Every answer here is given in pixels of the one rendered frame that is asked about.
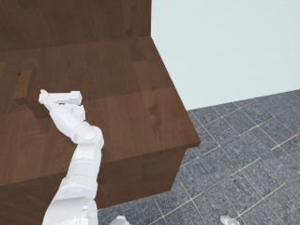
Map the robot left forearm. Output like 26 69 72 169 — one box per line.
42 121 104 225

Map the counter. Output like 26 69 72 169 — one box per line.
0 0 201 225

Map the left robot shin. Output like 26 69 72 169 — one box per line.
116 216 126 220

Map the tap lever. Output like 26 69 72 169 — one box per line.
38 91 83 105

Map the right robot hand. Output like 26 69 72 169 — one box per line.
220 216 240 225

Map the left robot upper arm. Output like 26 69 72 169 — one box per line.
43 196 98 225

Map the left robot hand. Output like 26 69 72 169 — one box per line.
40 89 85 138

